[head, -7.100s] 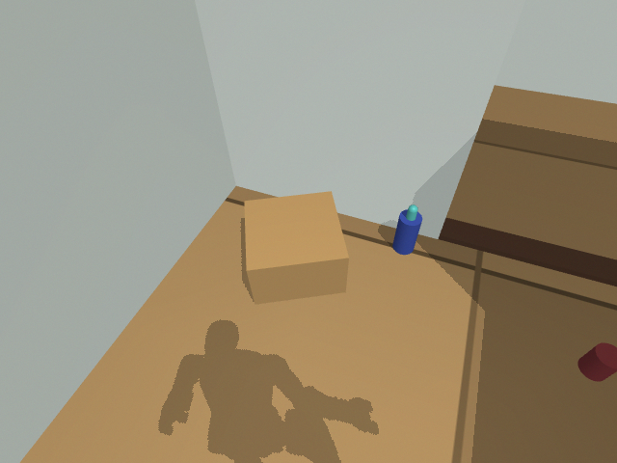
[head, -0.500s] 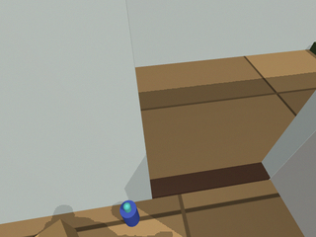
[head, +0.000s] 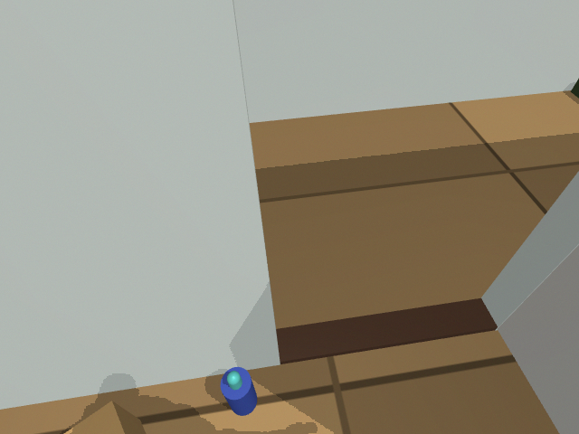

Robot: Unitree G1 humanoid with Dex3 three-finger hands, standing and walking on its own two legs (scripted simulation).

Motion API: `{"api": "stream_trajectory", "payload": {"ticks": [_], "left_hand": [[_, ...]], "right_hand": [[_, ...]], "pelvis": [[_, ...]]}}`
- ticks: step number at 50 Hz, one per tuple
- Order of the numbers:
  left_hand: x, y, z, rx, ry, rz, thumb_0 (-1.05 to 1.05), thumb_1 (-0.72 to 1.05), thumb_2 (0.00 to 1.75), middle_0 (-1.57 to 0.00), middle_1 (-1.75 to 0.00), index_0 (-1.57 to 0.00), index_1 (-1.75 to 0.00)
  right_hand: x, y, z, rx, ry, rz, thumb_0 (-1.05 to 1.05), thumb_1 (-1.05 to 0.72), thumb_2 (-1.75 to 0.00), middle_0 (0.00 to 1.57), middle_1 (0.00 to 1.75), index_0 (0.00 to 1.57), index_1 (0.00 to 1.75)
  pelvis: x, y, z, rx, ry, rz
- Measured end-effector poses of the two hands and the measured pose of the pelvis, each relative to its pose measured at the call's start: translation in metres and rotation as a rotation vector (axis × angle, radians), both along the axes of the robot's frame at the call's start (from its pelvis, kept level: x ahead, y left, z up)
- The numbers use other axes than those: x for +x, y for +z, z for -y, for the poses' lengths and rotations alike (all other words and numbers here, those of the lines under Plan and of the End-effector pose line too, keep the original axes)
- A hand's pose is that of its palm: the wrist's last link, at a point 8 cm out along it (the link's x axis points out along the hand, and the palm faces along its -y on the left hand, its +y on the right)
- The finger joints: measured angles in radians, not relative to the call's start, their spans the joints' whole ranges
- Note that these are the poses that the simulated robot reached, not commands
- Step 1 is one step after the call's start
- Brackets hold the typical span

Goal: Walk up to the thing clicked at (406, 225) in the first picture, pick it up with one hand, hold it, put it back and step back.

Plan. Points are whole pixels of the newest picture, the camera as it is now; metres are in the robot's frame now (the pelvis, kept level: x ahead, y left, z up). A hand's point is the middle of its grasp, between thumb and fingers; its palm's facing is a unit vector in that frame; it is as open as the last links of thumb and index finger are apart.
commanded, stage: stand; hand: left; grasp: from the side
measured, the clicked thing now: (238, 389) +0.37 +0.20 -0.66
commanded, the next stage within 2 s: go down in 0.12 s
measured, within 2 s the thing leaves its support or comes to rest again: neither
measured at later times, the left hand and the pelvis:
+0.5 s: hand out of the picture +0.15 +0.26 -0.17, palm faces +0.07 -0.94 -0.33, open 11.9 cm; pelvis -0.02 +0.00 -0.03, yaw +0 degrees
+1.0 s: hand out of the picture +0.13 +0.29 -0.20, palm faces +0.11 -0.94 -0.32, open 17.3 cm; pelvis -0.02 +0.01 -0.09, yaw +1 degrees
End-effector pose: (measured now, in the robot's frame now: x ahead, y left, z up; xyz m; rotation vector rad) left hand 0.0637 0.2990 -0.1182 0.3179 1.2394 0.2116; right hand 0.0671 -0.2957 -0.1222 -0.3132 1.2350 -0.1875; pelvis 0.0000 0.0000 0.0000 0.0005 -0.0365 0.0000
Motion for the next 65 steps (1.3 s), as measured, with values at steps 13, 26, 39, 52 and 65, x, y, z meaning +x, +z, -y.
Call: {"api": "stream_trajectory", "payload": {"ticks": [13,26,39,52,65], "left_hand": [[0.001,0.000,0.001,0.001,0.014,0.012,0.00,0.90,0.89,-0.21,-0.29,-0.21,-0.30],[0.073,-0.017,-0.010,-0.015,0.030,0.171,0.00,0.34,0.36,-0.07,-0.08,-0.07,-0.08],[0.051,-0.047,-0.031,-0.018,0.037,0.207,0.00,-0.30,0.07,-0.08,-0.05,-0.07,-0.05],[0.048,-0.052,-0.036,-0.016,0.056,0.215,-0.01,-0.52,0.01,-0.09,-0.04,-0.09,-0.04],[0.056,-0.082,-0.061,-0.034,0.073,0.312,-0.01,-0.52,0.01,-0.10,-0.02,-0.09,-0.03]], "right_hand": [[0.004,0.000,-0.001,0.002,-0.004,0.018,0.01,-0.91,-0.90,0.20,0.30,0.21,0.30],[0.008,-0.014,-0.035,0.061,-0.022,0.185,0.01,-0.98,-0.92,0.20,0.30,0.20,0.30],[0.042,-0.040,-0.042,0.023,0.025,0.321,0.01,-0.92,-0.90,0.20,0.30,0.20,0.30],[0.087,-0.040,-0.063,0.015,0.095,0.480,0.01,-0.90,-0.90,0.20,0.30,0.21,0.30],[0.080,-0.074,-0.061,-0.003,0.152,0.476,0.01,-0.93,-0.90,0.20,0.30,0.21,0.30]], "pelvis": [[0.001,-0.001,0.000,0.000,0.003,-0.010],[-0.016,-0.028,0.003,-0.005,0.003,-0.166],[-0.018,-0.073,-0.007,-0.024,0.009,-0.278],[-0.015,-0.092,-0.009,-0.045,0.021,-0.324],[-0.027,-0.127,-0.009,-0.048,0.024,-0.408]]}}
